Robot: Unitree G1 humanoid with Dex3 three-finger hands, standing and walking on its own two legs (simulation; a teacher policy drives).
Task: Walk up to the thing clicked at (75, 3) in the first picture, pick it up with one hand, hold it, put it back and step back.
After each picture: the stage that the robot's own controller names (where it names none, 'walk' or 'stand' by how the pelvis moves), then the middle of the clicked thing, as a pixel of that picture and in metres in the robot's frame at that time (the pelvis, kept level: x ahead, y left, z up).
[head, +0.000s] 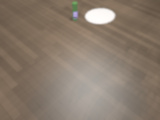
stand; (75, 11) +1.89 +0.13 -0.65
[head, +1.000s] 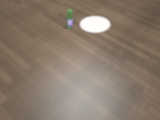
walk; (69, 19) +1.76 +0.15 -0.65
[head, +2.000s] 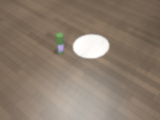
walk; (60, 44) +1.23 +0.22 -0.65
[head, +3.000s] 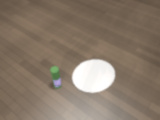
walk; (56, 78) +0.82 +0.22 -0.64
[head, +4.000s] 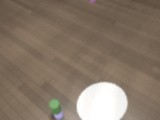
walk; (57, 111) +0.51 +0.24 -0.63
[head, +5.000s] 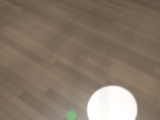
walk; out of the picture +0.40 +0.06 -0.63
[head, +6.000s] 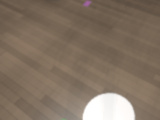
stand; out of the picture +0.36 +0.13 -0.63
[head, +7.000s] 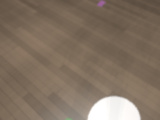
walk; out of the picture +0.36 +0.09 -0.65
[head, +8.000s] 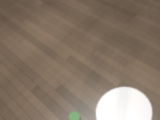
stand; out of the picture +0.35 +0.11 -0.62
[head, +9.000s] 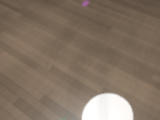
walk; out of the picture +0.37 +0.10 -0.64
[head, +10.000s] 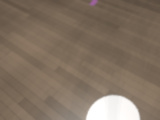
stand; out of the picture +0.34 +0.13 -0.63
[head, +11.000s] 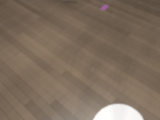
stand; out of the picture +0.31 +0.10 -0.64
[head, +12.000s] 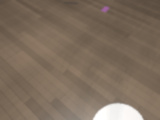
stand; out of the picture +0.33 +0.08 -0.63
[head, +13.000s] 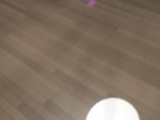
stand; out of the picture +0.31 +0.11 -0.63
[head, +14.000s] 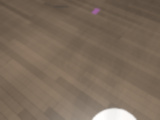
stand; out of the picture +0.27 +0.11 -0.66
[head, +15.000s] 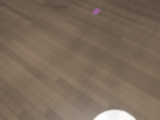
stand; out of the picture +0.26 +0.12 -0.66
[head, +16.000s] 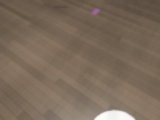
stand; out of the picture +0.25 +0.11 -0.66
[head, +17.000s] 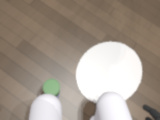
go down; (52, 91) +0.34 +0.11 -0.35
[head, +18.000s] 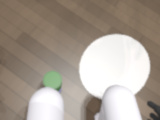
go down; (53, 85) +0.35 +0.11 -0.28
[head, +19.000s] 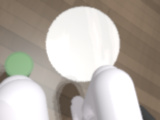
close in; (18, 72) +0.36 +0.14 -0.17
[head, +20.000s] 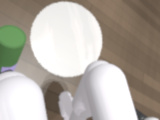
close; (5, 59) +0.40 +0.15 -0.17
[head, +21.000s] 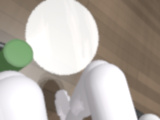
lift; (5, 66) +0.37 +0.15 -0.17
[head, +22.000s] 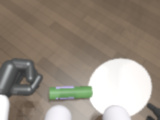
lift; (70, 92) +0.40 +0.08 -0.47
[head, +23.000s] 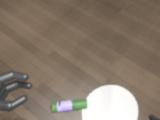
go down; (69, 105) +0.45 +0.06 -0.65
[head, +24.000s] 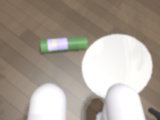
go down; (64, 44) +0.60 +0.09 -0.35
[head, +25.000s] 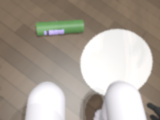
close in; (60, 27) +0.68 +0.10 -0.34
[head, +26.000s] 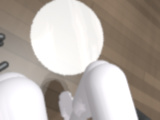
lift; out of the picture +0.75 +0.21 -0.26
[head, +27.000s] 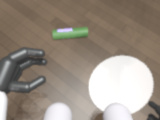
hold; (70, 33) +0.83 +0.11 -0.50
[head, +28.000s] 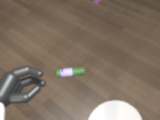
go down; (70, 71) +0.86 +0.10 -0.69
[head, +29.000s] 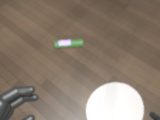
go down; (68, 43) +0.98 +0.12 -0.63
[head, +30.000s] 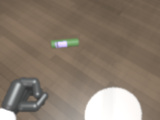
crouch; (64, 43) +1.06 +0.13 -0.65
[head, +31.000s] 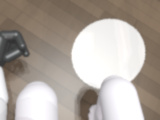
lower; out of the picture +1.22 +0.20 -0.32
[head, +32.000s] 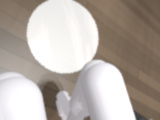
lower; out of the picture +1.28 +0.40 -0.26
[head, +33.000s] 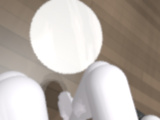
lower; out of the picture +1.35 +0.45 -0.26
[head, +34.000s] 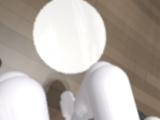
lower; out of the picture +1.42 +0.47 -0.26
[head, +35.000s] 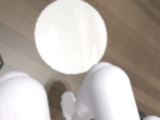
lower; out of the picture +1.50 +0.49 -0.26
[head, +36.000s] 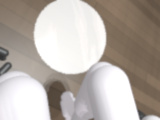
loosen; out of the picture +1.57 +0.52 -0.26
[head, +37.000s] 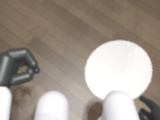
hold; out of the picture +1.68 +0.27 -0.42
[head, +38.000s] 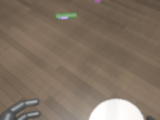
withdraw; (66, 16) +1.68 +0.19 -0.68
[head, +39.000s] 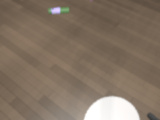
withdraw; (58, 10) +1.75 +0.20 -0.66
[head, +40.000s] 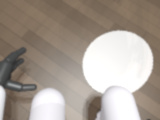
rise; out of the picture +1.89 +0.28 -0.39
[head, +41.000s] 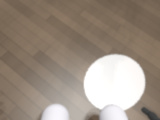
withdraw; out of the picture +1.93 +0.29 -0.52
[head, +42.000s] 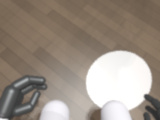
stand; out of the picture +1.98 +0.27 -0.48
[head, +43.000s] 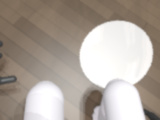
rise; out of the picture +2.07 +0.31 -0.35
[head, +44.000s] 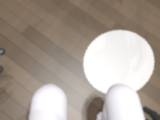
lower; out of the picture +2.12 +0.37 -0.36
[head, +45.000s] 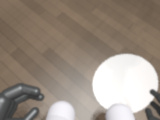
hold; out of the picture +2.15 +0.28 -0.50
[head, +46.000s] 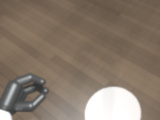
crouch; out of the picture +2.16 +0.29 -0.66
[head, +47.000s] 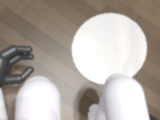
lower; out of the picture +2.26 +0.45 -0.28
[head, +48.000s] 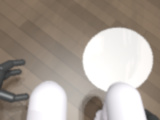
lower; out of the picture +2.32 +0.43 -0.34
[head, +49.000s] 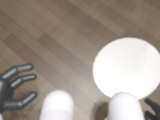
crouch; out of the picture +2.36 +0.36 -0.42
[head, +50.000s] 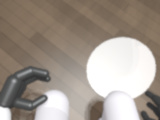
lower; out of the picture +2.39 +0.35 -0.41
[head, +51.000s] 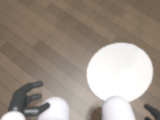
withdraw; out of the picture +2.44 +0.33 -0.46
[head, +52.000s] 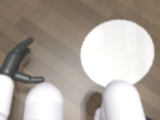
withdraw; out of the picture +2.48 +0.37 -0.34
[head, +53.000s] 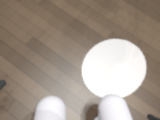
stand; out of the picture +2.49 +0.40 -0.46
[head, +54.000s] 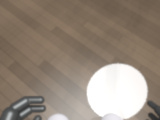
crouch; out of the picture +2.50 +0.31 -0.55
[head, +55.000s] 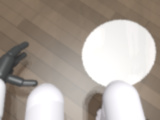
withdraw; out of the picture +2.57 +0.39 -0.35
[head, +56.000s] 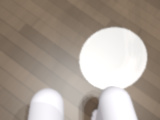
stand; out of the picture +2.59 +0.43 -0.41
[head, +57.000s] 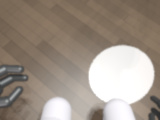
lower; out of the picture +2.60 +0.38 -0.47
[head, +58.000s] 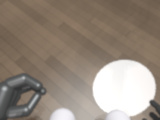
crouch; out of the picture +2.62 +0.34 -0.53
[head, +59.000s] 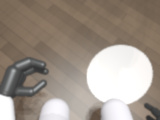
lower; out of the picture +2.64 +0.37 -0.47
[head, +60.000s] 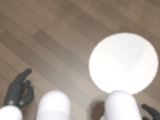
walk; out of the picture +2.68 +0.38 -0.42
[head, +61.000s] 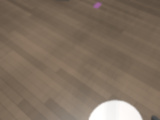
stand; out of the picture +2.62 +0.27 -0.68
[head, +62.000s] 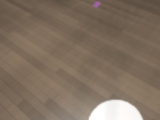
stand; out of the picture +2.63 +0.28 -0.68
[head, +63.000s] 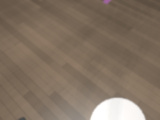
stand; out of the picture +2.65 +0.26 -0.70
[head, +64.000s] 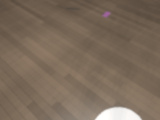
stand; out of the picture +2.67 +0.22 -0.75
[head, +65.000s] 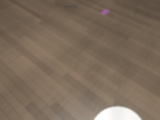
stand; out of the picture +2.66 +0.25 -0.75
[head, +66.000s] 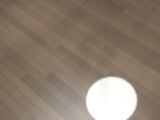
walk; out of the picture +2.74 +0.24 -0.73
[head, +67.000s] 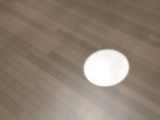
walk; out of the picture +3.02 +0.61 -0.71
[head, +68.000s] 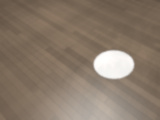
walk; out of the picture +3.35 +0.25 -0.73
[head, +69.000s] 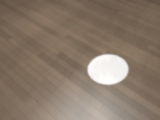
stand; out of the picture +3.27 +0.32 -0.75
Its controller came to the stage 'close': yes
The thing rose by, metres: 0.19
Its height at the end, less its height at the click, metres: -0.09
